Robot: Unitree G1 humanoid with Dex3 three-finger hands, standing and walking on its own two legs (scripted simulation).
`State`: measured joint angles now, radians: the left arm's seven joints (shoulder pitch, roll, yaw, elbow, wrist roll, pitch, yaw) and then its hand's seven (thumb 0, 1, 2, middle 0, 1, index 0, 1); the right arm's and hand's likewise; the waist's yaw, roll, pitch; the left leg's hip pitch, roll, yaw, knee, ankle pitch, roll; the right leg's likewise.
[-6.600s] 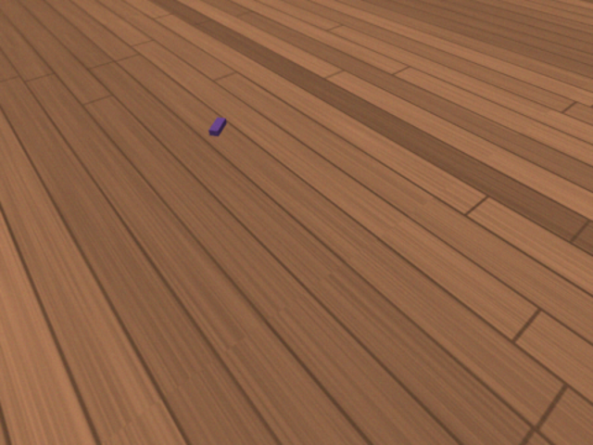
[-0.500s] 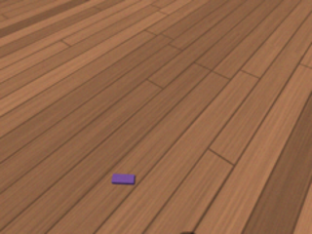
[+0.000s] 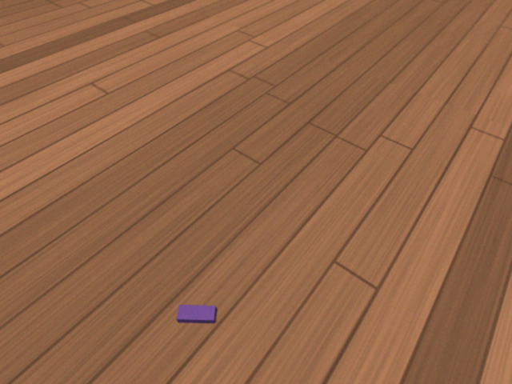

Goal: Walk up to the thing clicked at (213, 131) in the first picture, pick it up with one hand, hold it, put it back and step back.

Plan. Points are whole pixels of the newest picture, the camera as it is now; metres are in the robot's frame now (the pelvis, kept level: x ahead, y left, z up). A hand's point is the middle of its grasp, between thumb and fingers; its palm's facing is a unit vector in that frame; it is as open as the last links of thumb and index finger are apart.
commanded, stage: walk up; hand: left
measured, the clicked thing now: (196, 314) +0.49 +0.23 -0.76
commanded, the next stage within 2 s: stand in 0.82 s
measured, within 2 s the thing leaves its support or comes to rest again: neither
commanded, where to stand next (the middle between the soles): +0.11 +0.01 m, yaw -1 degrees
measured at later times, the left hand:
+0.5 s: hand out of the picture +0.10 +0.25 -0.15, palm faces -0.02 -0.94 -0.34, open 7.4 cm
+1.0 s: hand out of the picture +0.09 +0.25 -0.15, palm faces -0.02 -0.94 -0.34, open 7.4 cm
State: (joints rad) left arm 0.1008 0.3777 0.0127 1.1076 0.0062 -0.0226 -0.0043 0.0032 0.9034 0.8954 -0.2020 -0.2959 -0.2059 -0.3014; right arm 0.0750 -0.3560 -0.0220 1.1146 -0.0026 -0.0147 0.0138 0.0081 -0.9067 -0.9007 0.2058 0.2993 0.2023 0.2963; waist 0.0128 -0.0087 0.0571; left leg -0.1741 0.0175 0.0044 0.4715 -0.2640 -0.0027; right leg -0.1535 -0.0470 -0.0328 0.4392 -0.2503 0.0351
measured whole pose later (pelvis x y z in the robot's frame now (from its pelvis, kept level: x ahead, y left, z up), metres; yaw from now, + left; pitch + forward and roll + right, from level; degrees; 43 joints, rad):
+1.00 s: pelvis +0.00 +0.00 +0.01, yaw -1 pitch -2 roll +0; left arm 0.07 0.35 0.01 1.12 0.01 -0.01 0.00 0.00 0.90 0.90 -0.20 -0.30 -0.21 -0.30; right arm 0.06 -0.34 -0.01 1.13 0.00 -0.01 0.01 0.01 -0.91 -0.90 0.21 0.30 0.20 0.30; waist 0.00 0.00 0.08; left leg -0.10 0.01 0.02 0.33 -0.20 0.00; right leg -0.09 -0.05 -0.02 0.32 -0.19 0.04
